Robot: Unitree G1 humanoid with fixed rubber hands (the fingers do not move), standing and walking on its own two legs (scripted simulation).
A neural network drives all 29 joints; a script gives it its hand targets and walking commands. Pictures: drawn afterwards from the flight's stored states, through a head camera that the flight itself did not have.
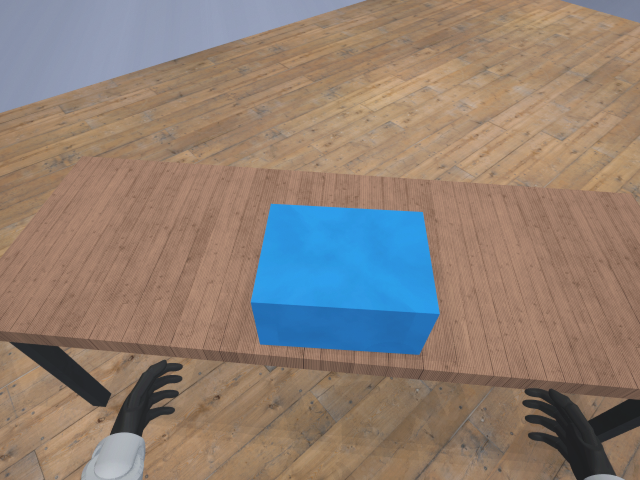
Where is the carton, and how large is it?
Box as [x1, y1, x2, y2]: [251, 204, 439, 354]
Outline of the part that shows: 271,204 251,298 251,305 260,343 418,354 439,314 422,212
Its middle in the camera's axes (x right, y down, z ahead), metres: +0.05 +0.08 +0.73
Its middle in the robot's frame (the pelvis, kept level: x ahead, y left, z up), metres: +0.50 -0.02 -0.13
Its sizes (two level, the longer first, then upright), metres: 0.297 0.224 0.150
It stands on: a table, 0.56 m high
